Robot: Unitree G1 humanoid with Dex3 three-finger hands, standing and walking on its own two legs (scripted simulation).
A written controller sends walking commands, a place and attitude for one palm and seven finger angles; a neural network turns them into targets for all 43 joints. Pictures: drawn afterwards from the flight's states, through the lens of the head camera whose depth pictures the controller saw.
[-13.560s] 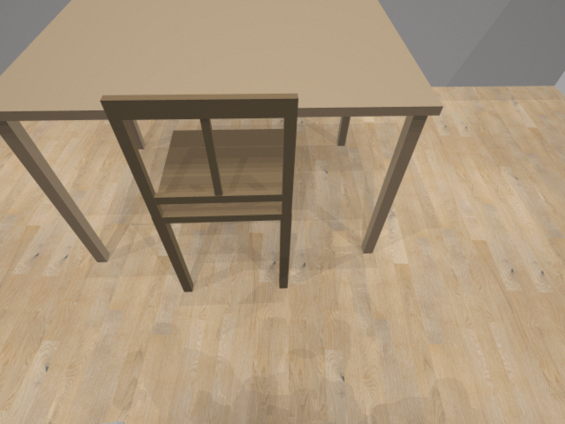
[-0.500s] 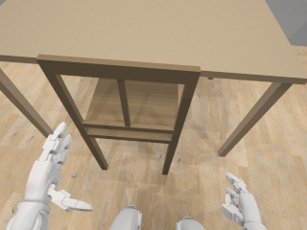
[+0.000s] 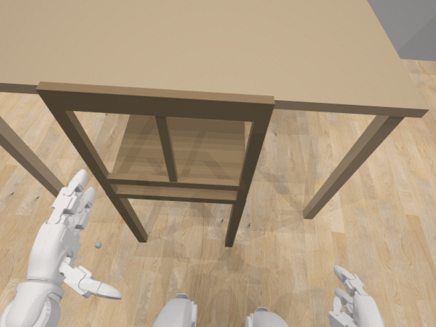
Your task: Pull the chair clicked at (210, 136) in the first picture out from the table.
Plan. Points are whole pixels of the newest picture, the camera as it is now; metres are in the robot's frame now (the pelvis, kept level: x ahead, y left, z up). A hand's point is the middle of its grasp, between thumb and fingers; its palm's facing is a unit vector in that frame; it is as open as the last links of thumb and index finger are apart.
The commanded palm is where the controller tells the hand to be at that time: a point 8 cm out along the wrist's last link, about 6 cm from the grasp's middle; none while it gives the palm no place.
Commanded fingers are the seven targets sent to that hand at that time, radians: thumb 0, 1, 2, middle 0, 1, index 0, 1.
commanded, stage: raise the hand toward the chair's back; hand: left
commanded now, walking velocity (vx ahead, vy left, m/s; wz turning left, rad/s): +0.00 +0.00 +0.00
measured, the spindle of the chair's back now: (168, 151) +0.47 +0.13 -0.02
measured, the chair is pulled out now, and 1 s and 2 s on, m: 0.00 0.00 0.00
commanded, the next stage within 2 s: aim the fingers beside a spindle in 0.24 s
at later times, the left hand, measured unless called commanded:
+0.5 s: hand (118, 239) +0.26 +0.18 +0.04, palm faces -0.01 -1.00 -0.07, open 16.9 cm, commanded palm +0.24 +0.23 +0.04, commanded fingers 0.00 -0.50 0.30 -0.06 -0.08 -0.06 -0.08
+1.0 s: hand (138, 227) +0.28 +0.15 +0.02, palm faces -0.03 -1.00 -0.05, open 16.9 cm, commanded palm +0.26 +0.21 +0.02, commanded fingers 0.00 -0.50 0.30 -0.06 -0.08 -0.06 -0.08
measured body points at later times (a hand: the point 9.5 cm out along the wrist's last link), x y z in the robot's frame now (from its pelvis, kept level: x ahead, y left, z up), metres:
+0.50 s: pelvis +0.01 -0.02 +0.00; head +0.09 -0.02 +0.44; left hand +0.25 +0.23 +0.04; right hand +0.18 -0.26 -0.09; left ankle +0.03 +0.09 -0.66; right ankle -0.01 -0.12 -0.66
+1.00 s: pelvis +0.00 -0.02 -0.01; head +0.10 -0.02 +0.43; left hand +0.28 +0.21 +0.03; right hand +0.17 -0.27 -0.11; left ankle +0.03 +0.09 -0.66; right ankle -0.01 -0.12 -0.66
